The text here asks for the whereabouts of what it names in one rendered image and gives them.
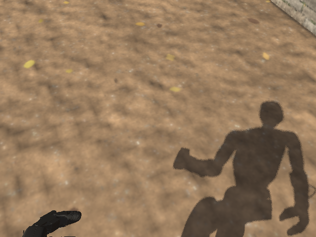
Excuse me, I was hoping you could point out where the robot left hand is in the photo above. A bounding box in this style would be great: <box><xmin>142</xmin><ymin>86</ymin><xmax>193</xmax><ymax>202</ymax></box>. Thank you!
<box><xmin>22</xmin><ymin>210</ymin><xmax>82</xmax><ymax>237</ymax></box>

